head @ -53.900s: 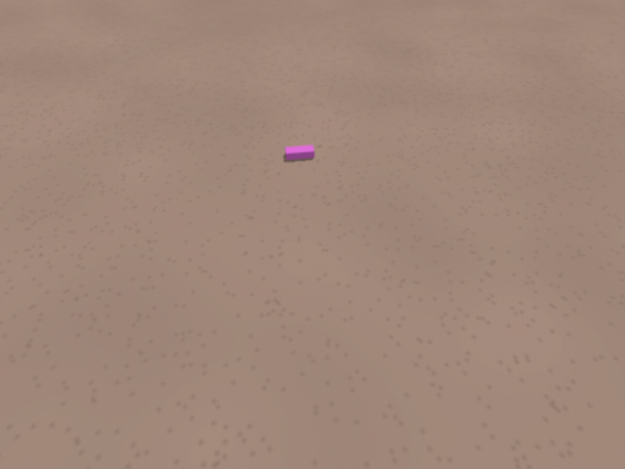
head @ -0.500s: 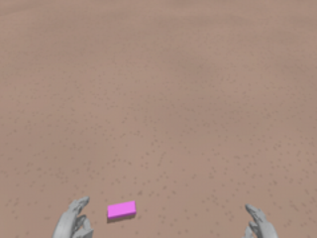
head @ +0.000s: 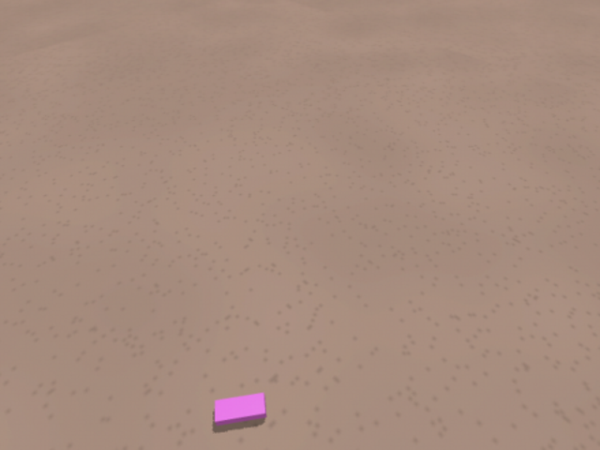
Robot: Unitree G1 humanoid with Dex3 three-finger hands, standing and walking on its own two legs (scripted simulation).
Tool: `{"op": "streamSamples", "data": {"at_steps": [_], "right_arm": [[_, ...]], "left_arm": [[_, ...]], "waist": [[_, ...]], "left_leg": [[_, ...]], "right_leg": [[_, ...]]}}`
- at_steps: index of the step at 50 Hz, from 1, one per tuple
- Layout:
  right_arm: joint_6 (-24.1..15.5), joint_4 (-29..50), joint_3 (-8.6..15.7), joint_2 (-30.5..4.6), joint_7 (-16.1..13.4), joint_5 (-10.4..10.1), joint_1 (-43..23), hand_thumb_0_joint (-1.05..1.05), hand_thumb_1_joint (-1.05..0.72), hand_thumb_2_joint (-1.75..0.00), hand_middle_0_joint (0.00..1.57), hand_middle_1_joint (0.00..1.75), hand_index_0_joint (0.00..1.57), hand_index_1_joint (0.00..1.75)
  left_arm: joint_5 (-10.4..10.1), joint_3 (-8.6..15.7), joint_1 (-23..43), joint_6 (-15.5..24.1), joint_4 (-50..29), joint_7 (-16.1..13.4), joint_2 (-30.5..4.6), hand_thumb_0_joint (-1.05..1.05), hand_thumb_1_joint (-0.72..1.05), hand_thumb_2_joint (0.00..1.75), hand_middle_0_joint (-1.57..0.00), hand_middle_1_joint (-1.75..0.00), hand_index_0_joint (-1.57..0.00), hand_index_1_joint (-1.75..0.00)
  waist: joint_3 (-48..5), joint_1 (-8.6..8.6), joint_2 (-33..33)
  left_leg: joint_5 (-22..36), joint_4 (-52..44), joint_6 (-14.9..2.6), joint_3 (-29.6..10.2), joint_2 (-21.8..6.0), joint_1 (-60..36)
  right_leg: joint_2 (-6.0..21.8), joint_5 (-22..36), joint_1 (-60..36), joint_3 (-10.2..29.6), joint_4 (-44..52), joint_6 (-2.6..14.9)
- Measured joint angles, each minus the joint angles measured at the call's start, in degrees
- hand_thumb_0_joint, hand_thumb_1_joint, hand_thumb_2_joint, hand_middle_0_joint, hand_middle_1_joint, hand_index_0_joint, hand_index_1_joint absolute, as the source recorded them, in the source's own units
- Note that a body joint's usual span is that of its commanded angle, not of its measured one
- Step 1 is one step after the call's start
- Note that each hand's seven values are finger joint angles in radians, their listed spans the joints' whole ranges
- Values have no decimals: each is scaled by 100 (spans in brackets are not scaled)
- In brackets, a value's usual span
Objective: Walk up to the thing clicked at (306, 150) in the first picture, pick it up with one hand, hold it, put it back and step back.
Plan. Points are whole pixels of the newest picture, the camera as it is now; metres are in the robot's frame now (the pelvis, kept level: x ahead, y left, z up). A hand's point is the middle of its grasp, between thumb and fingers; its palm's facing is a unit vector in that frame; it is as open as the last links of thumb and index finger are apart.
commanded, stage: stand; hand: left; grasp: from above
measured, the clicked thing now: (240, 408) +0.41 +0.23 -0.75
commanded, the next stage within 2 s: step back in 1.96 s
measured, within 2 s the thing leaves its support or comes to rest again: neither
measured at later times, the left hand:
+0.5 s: hand out of the picture +0.03 +0.23 -0.15, palm faces +0.02 -0.94 -0.34, open 7.4 cm
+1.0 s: hand out of the picture +0.07 +0.23 -0.15, palm faces +0.01 -0.94 -0.33, open 7.4 cm
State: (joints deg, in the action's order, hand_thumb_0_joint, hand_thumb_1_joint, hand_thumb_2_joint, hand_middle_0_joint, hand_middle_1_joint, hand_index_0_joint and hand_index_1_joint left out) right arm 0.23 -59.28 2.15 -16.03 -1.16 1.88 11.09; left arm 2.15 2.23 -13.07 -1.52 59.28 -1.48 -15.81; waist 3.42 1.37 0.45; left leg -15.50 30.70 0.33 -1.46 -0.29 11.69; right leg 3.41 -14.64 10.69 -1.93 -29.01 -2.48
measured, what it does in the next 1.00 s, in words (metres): stands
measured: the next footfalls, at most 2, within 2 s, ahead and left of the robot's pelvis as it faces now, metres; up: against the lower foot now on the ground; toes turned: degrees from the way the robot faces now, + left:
none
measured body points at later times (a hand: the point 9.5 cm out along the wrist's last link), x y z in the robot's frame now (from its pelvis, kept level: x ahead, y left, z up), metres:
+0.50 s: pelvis -0.01 -0.01 +0.01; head -0.01 -0.02 +0.46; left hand +0.03 +0.28 -0.13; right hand +0.05 -0.30 -0.13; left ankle +0.02 +0.12 -0.73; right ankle +0.01 -0.15 -0.73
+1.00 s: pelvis +0.00 -0.01 +0.01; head +0.01 -0.02 +0.46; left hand +0.07 +0.28 -0.12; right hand +0.07 -0.30 -0.13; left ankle +0.02 +0.12 -0.73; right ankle +0.01 -0.15 -0.73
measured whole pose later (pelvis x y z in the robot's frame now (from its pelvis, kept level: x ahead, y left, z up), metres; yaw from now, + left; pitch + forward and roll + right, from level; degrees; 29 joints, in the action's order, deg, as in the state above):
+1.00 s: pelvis +0.00 -0.01 +0.01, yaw -1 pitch -3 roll +0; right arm -0.1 -65.3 0.6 -18.4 -0.5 1.1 7.4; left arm 1.3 1.8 -6.9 -0.2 66.3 -0.3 -17.3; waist 3.6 0.4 1.2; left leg -10.5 20.4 1.6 -1.2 -1.5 6.5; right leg 2.1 -10.3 6.4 -2.0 -20.1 -1.4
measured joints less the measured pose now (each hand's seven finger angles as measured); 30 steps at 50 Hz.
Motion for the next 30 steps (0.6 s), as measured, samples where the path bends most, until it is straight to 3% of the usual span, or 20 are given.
{"op": "streamSamples", "data": {"at_steps": [11, 30], "right_arm": [[18, -324, -14, -41, 26, -40, -184, 1, -91, -89, 20, 30, 20, 30], [16, -547, -68, -223, 59, -60, -206, 1, -91, -89, 20, 30, 20, 30]], "left_arm": [[-2, -29, 208, 72, 486, 19, -62, 1, 90, 90, -20, -30, -20, -30], [-50, -15, 431, 121, 695, 75, -150, 1, 90, 90, -20, -30, -20, -30]], "waist": [[-16, -15, 71], [21, -75, 70]], "left_leg": [[359, -620, 28, -2, 2, -373], [496, -883, 107, -19, -96, -450]], "right_leg": [[-3, 312, -337, -17, 537, 16], [-103, 446, -404, -40, 792, 93]]}}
